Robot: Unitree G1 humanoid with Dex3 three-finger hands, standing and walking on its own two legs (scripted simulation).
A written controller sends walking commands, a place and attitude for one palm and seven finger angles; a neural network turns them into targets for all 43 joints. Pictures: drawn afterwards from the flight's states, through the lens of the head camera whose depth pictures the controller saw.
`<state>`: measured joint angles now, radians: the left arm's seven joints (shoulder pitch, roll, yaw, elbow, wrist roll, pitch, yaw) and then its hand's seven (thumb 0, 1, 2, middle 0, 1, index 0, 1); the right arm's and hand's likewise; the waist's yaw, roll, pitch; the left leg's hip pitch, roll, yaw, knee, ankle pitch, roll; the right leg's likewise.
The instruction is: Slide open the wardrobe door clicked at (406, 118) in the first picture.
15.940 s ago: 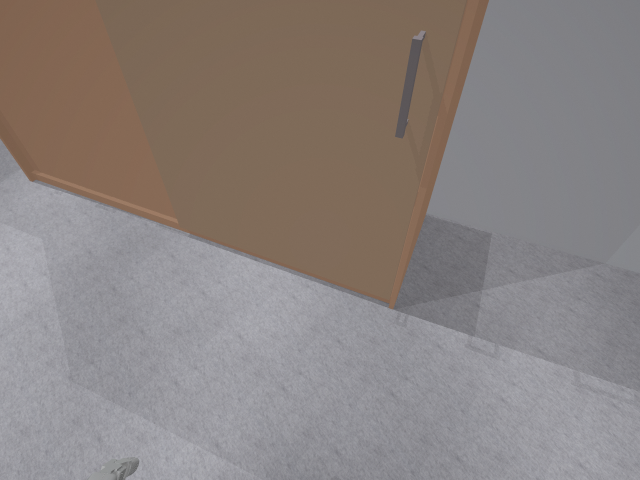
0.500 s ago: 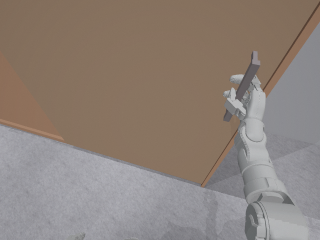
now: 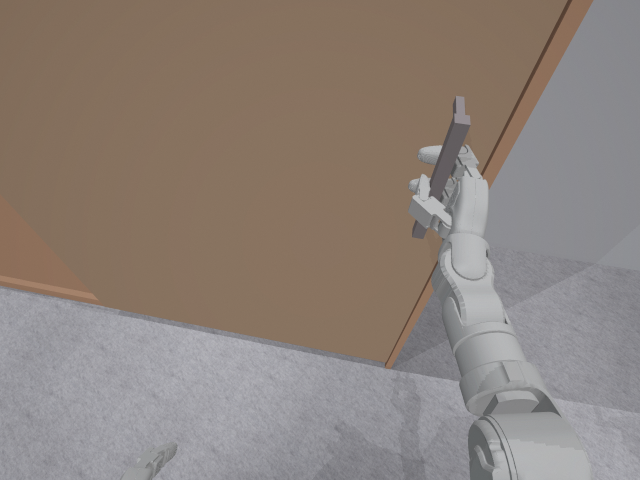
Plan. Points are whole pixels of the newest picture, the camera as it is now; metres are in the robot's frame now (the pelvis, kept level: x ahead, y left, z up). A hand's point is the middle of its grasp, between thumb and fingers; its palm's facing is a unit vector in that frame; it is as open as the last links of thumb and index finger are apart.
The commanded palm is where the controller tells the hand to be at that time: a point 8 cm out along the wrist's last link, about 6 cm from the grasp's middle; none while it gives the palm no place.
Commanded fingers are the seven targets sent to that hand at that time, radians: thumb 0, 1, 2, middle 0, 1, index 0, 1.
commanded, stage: tug the door sideways, standing still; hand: right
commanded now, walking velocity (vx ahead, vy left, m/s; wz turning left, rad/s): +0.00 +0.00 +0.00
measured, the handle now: (436, 175) +0.49 -0.11 +0.10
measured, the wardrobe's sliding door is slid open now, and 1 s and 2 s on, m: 0.00 0.00 0.11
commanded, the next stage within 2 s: step sideways, sliding the door along in 0.46 s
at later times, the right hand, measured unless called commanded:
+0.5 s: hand (414, 201) +0.44 -0.07 +0.11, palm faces +0.16 +0.99 -0.03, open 5.6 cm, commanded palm +0.41 -0.07 +0.10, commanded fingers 0.00 -0.90 -0.90 0.45 1.40 0.45 1.40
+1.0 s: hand (417, 201) +0.44 -0.08 +0.11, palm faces +0.11 +0.98 -0.14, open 5.8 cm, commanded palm +0.42 -0.06 +0.11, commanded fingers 0.00 -0.90 -0.90 0.45 1.40 0.45 1.40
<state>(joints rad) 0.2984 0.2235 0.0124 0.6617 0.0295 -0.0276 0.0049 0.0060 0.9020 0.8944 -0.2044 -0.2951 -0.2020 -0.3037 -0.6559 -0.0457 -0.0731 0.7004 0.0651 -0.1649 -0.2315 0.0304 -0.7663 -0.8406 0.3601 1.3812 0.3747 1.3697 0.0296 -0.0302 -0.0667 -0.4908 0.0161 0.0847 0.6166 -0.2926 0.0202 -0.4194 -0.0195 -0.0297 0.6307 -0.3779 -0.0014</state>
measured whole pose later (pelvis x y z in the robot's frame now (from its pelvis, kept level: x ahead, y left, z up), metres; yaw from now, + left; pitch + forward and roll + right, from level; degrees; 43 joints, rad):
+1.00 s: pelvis +0.01 +0.05 +0.00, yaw -6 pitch +0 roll -1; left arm 0.26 0.22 -0.01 0.75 -0.03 -0.03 0.09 0.01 0.90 0.89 -0.21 -0.30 -0.20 -0.30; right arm -0.78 -0.12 0.04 0.87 0.12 -0.17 -0.11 0.02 -0.77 -0.83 0.37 1.29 0.28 1.40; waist -0.03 -0.05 0.11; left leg -0.24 -0.02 0.14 0.59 -0.37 0.10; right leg -0.36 -0.02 0.00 0.90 -0.43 -0.01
